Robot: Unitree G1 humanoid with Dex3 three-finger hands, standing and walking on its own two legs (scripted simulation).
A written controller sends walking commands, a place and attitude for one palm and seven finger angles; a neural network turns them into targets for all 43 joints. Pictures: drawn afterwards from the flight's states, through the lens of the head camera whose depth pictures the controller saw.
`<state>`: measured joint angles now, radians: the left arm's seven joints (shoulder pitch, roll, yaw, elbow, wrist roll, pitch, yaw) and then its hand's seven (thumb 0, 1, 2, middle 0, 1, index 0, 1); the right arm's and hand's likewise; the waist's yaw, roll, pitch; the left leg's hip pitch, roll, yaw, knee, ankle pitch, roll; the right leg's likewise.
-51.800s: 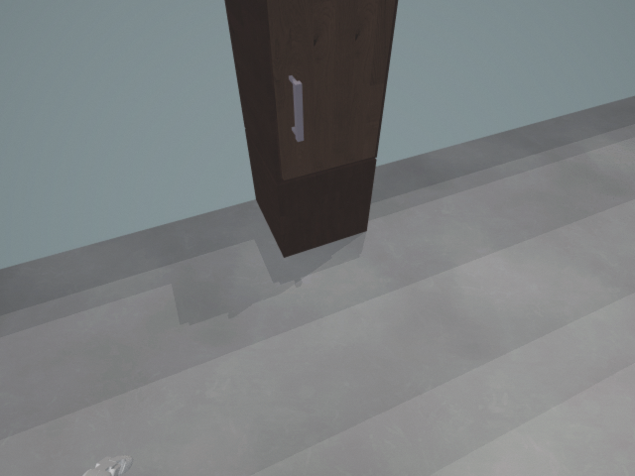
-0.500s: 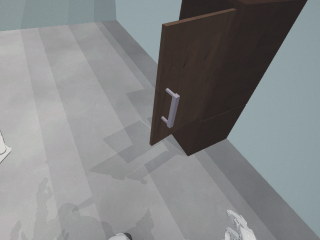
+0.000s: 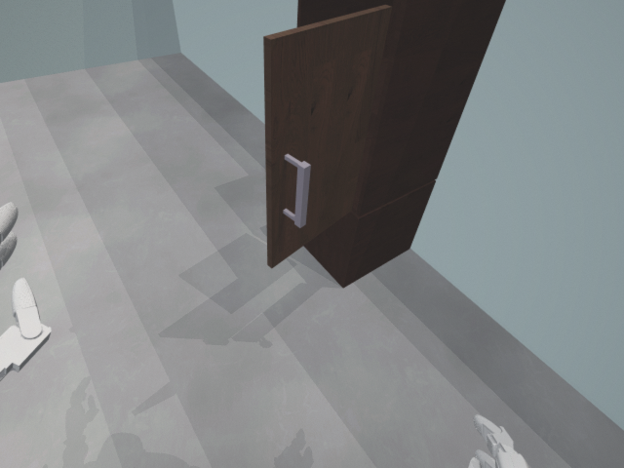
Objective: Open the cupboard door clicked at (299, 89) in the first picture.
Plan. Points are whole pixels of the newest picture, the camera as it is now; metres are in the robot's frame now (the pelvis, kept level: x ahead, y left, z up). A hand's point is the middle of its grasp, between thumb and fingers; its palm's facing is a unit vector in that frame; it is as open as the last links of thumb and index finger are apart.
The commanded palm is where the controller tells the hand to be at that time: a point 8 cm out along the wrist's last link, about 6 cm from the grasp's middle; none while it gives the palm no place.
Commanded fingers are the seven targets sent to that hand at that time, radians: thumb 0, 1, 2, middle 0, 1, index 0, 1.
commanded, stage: stop stepping back and stand still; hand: left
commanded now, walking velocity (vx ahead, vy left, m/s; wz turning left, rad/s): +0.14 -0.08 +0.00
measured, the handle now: (295, 192) +0.70 +0.05 -0.07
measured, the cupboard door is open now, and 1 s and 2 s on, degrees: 100 100 100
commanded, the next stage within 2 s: let the arm hang, fingers relaxed in 0.74 s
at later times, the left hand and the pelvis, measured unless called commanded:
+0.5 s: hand (86, 288) +0.24 +0.23 +0.17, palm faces +0.38 -0.80 -0.46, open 7.5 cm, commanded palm +0.17 +0.28 +0.19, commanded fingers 0.00 0.90 0.90 -0.20 -0.30 -0.20 -0.30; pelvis +0.03 -0.01 +0.00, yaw -1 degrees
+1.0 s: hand (129, 419) +0.20 +0.24 -0.05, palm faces +0.03 -0.90 -0.43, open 7.4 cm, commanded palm none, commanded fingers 0.00 0.90 0.90 -0.20 -0.30 -0.20 -0.30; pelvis +0.02 +0.00 +0.00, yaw +0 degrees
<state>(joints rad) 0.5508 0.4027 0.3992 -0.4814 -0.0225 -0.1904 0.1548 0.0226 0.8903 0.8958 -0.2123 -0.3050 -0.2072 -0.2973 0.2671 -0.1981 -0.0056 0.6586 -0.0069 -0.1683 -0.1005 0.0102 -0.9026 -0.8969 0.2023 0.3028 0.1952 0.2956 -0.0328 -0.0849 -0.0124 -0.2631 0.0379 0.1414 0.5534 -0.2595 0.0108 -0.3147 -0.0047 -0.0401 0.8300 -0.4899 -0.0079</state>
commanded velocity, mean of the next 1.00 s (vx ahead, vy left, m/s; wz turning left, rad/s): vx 0.02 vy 0.00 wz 0.00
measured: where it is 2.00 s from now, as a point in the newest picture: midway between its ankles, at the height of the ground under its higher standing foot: outside the picture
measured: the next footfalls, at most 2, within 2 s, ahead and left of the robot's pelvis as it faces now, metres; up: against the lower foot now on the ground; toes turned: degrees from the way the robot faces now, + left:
left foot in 0.42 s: +0.09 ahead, +0.11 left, +0.00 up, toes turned +4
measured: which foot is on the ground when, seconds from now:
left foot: down 0.00-0.14, up 0.16-0.40, down 0.42-1.00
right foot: down 0.00-1.00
